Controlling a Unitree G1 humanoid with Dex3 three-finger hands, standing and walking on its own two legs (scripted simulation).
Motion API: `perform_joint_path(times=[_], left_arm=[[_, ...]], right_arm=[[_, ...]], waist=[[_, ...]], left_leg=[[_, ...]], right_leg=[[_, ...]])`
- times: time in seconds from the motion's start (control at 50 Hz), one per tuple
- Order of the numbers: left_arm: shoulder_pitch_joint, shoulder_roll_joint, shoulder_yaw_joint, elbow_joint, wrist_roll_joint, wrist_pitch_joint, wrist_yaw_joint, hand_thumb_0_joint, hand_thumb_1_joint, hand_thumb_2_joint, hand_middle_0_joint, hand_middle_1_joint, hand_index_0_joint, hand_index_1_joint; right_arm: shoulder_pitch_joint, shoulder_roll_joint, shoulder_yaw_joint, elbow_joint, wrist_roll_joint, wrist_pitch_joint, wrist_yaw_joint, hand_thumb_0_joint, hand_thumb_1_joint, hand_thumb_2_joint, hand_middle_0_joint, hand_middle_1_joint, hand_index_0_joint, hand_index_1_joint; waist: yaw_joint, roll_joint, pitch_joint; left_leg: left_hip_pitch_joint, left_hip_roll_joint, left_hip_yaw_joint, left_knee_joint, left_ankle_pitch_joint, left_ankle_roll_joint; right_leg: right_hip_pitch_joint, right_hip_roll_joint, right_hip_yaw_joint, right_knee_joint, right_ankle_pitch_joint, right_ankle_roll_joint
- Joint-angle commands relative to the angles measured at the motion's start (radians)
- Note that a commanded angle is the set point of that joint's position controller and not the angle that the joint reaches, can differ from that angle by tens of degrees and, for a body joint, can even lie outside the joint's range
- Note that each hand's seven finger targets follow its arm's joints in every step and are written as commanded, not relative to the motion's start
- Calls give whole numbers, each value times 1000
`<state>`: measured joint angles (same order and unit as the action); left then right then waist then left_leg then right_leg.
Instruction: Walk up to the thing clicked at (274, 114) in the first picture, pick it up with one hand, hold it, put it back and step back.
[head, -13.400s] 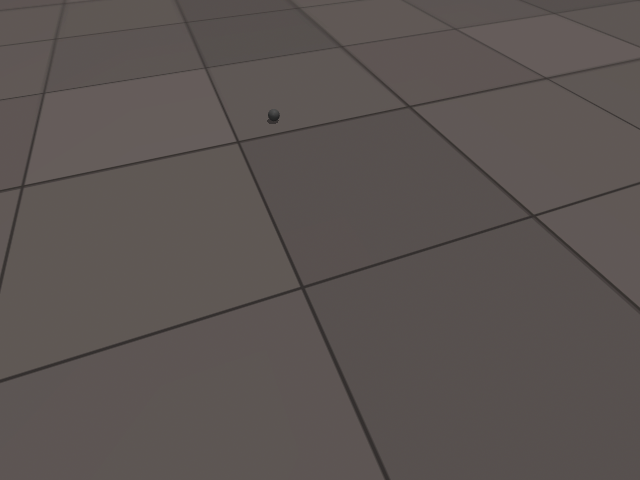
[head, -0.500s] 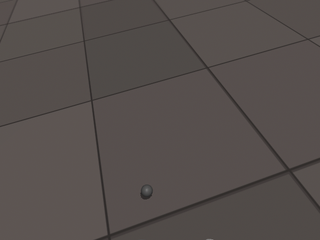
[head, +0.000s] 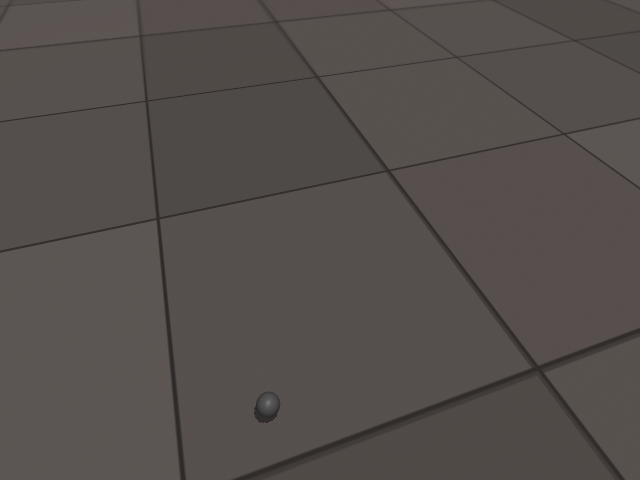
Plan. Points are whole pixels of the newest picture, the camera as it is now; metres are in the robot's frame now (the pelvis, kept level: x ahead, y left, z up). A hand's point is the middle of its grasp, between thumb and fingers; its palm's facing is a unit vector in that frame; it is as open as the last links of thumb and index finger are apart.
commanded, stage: walk up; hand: left
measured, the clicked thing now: (268, 404) +0.50 +0.18 -0.73
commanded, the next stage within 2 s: none
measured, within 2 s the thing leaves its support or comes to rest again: neither
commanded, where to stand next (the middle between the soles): +0.10 +0.00 m, yaw -1 degrees
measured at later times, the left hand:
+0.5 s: hand out of the picture +0.12 +0.25 -0.14, palm faces -0.07 -0.92 -0.38, open 7.4 cm
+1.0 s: hand (156, 446) +0.23 +0.27 -0.17, palm faces -0.02 -0.93 -0.37, open 7.4 cm
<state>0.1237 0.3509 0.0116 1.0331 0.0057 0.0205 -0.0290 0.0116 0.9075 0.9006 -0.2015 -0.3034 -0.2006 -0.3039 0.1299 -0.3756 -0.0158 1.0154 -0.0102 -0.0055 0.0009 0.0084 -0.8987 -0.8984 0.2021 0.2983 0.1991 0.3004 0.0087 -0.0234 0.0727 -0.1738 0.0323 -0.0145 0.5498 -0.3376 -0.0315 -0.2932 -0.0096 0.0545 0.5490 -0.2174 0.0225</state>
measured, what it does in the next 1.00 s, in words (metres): steps on the spot: left foot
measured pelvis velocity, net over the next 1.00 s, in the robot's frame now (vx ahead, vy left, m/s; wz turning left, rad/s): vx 0.07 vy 0.01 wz -0.01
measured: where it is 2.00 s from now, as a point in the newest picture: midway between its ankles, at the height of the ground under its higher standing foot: outside the picture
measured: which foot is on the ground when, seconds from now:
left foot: down 0.00-0.54, up 0.56-0.92, down 0.94-1.00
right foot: down 0.00-0.98, up 1.00-1.00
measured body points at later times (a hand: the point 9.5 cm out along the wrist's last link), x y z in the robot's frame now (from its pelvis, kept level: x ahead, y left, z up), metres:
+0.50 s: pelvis +0.04 -0.02 +0.00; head +0.04 -0.03 +0.45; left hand +0.12 +0.30 -0.11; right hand +0.06 -0.34 -0.13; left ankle -0.02 +0.14 -0.73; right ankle +0.08 -0.14 -0.73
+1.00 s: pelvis +0.07 +0.01 -0.02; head +0.14 +0.02 +0.42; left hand +0.23 +0.32 -0.14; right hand +0.14 -0.31 -0.14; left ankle +0.11 +0.12 -0.73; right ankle +0.08 -0.14 -0.72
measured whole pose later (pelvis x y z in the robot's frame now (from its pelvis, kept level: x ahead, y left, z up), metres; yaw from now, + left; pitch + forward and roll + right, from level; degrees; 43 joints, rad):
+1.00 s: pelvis +0.07 +0.01 -0.02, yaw -1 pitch -2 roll +1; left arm 0.03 0.39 0.04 0.87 -0.02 0.05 0.03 0.01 0.90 0.90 -0.20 -0.30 -0.20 -0.30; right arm 0.15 -0.37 -0.05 0.90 -0.02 0.04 0.00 0.01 -0.90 -0.90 0.20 0.30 0.20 0.30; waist -0.01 -0.04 0.21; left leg -0.36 -0.04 0.00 0.71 -0.31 0.02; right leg -0.39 -0.06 0.05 0.87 -0.43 0.00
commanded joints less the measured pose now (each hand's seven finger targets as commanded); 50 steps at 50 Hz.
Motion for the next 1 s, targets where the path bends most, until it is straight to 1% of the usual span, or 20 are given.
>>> perform_joint_path(times=[0.0, 0.26, 0.28, 0.3, 0.34, 0.36, 0.44, 0.48, 0.5, 0.52, 0.54, 0.56, 0.62, 0.7, 0.78, 0.88, 0.92, 0.94, 0.96, 0.98], left_arm=[[-48, 232, 52, -42, -2, -43, 18, 0, 900, 900, -200, -300, -200, -300], [-91, 214, 50, 3, -1, -42, 21, 0, 900, 900, -200, -300, -200, -300], [-54, 240, 68, -32, 17, -46, 3, 0, 900, 900, -200, -300, -200, -300], [-85, 234, 71, -34, 24, -41, -7, 0, 900, 900, -200, -300, -200, -300], [-112, 223, 76, -64, 29, -36, -16, 0, 900, 900, -200, -300, -200, -300], [-103, 234, 81, -76, 29, -41, -16, 0, 900, 900, -200, -300, -200, -300], [-22, 195, 81, -93, 24, -70, -31, 0, 900, 900, -200, -300, -200, -300], [121, 204, 97, -33, 22, -80, -9, 0, 900, 900, -200, -300, -200, -300], [176, 262, 113, -16, 27, -82, 8, 0, 900, 900, -200, -300, -200, -300], [180, 339, 122, -39, 24, -84, 21, 0, 900, 900, -200, -300, -200, -300], [116, 369, 126, -73, 29, -80, 22, 0, 900, 900, -200, -300, -200, -300], [84, 351, 125, -92, 25, -74, 24, 0, 900, 900, -200, -300, -200, -300], [50, 259, 87, -118, 7, -91, 43, 0, 900, 900, -200, -300, -200, -300], [31, 272, 88, -141, -4, -83, 69, 0, 900, 900, -200, -300, -200, -300], [-16, 266, 96, -199, -7, -47, 77, 0, 900, 900, -200, -300, -200, -300], [-54, 267, 91, -231, -11, -11, 74, 0, 900, 900, -200, -300, -200, -300], [-60, 230, 79, -242, -32, 3, 71, 0, 900, 900, -200, -300, -200, -300], [-42, 190, 73, -248, -48, 12, 73, 0, 900, 900, -200, -300, -200, -300], [4, 180, 76, -230, -44, 29, 87, 0, 900, 900, -200, -300, -200, -300], [5, 203, 78, -224, -36, 37, 99, 0, 900, 900, -200, -300, -200, -300]], right_arm=[[-40, -211, -45, -53, 1, -37, -15, 0, -900, -900, 200, 300, 200, 300], [-72, -208, -45, -3, 1, -30, -8, 0, -900, -900, 200, 300, 200, 300], [25, -256, -67, -17, -10, -44, 1, 0, -900, -900, 200, 300, 200, 300], [68, -282, -80, -2, -17, -48, 2, 0, -900, -900, 200, 300, 200, 300], [81, -337, -106, -17, -20, -51, 0, 0, -900, -900, 200, 300, 200, 300], [55, -335, -109, -38, -24, -57, 0, 0, -900, -900, 200, 300, 200, 300], [31, -278, -100, -84, -28, -66, 12, 0, -900, -900, 200, 300, 200, 300], [-8, -212, -75, -112, -7, -47, 12, 0, -900, -900, 200, 300, 200, 300], [14, -152, -54, -131, 9, -39, 8, 0, -900, -900, 200, 300, 200, 300], [35, -122, -40, -146, 11, -26, 0, 0, -900, -900, 200, 300, 200, 300], [74, -187, -59, -125, 7, -11, -11, 0, -900, -900, 200, 300, 200, 300], [102, -210, -71, -110, 1, -10, -13, 0, -900, -900, 200, 300, 200, 300], [146, -180, -59, -75, 10, 4, -6, 0, -900, -900, 200, 300, 200, 300], [152, -175, -62, -91, 6, 42, -12, 0, -900, -900, 200, 300, 200, 300], [150, -198, -76, -121, 7, 52, -24, 0, -900, -900, 200, 300, 200, 300], [164, -202, -93, -134, -2, 36, -20, 0, -900, -900, 200, 300, 200, 300], [169, -245, -109, -145, -18, 23, -25, 0, -900, -900, 200, 300, 200, 300], [136, -305, -123, -175, -25, 20, -24, 0, -900, -900, 200, 300, 200, 300], [100, -314, -119, -200, -25, 21, -20, 0, -900, -900, 200, 300, 200, 300], [108, -355, -129, -199, -13, 22, -20, 0, -900, -900, 200, 300, 200, 300]], waist=[[-5, 41, -109], [-10, -15, -90], [-29, 14, -179], [-52, 57, -121], [-69, 161, 25], [-55, 126, 88], [-5, 175, 51], [65, 100, -38], [68, -75, -82], [64, -184, -93], [46, -91, -64], [28, -83, -11], [-11, -36, -58], [-11, -81, -51], [-16, -163, -71], [-34, -127, -127], [-52, 13, -157], [-40, 172, -152], [-18, 185, -170], [-47, 242, -184]], left_leg=[[-34, 79, -68, -169, 97, 72], [41, 81, -39, -227, 105, 60], [125, 75, -63, -232, -194, 117], [171, 125, -149, -284, -343, 151], [149, 306, -332, -428, -450, 238], [101, 338, -353, -431, -365, 264], [121, 217, -117, -242, 126, 207], [-14, 102, 25, 9, 326, 116], [-173, 28, 81, 194, 175, 63], [-318, -87, 38, 312, -223, 42], [-265, -33, -66, 386, -284, 53], [-268, -7, -75, 435, -271, 59], [-247, 23, -145, 392, -161, 56], [-209, -22, -120, 393, -87, 30], [-238, -42, -67, 403, -105, 20], [-131, -52, 20, 85, 73, 42], [-25, 24, -63, -74, 597, 76], [31, 183, -296, -89, 864, 158], [31, 266, -363, -80, 971, 241], [2, 346, -472, -101, 935, 327]], right_leg=[[130, -93, 96, -101, 215, -79], [92, -92, 116, -194, 116, -62], [80, -34, 69, -120, -254, -85], [-77, -10, 43, -45, -352, -77], [-274, 2, -20, 171, -252, -45], [-293, -30, 2, 210, -241, -38], [-105, -37, -70, -30, -136, -53], [227, 19, -84, -184, 66, -61], [366, -100, 91, -217, 192, -82], [367, -304, 428, -329, 47, -162], [250, -377, 488, -324, -114, -247], [186, -367, 450, -310, -99, -281], [224, -260, 182, -231, 317, -197], [154, -269, 84, -128, 787, -207], [138, -290, 66, -55, 852, -252], [104, -216, 17, 132, 587, -189], [34, -104, -16, 297, 334, -96], [-93, 43, -38, 461, 8, -47], [-131, 109, 25, 620, -459, -48], [-130, 103, 97, 703, -519, -49]])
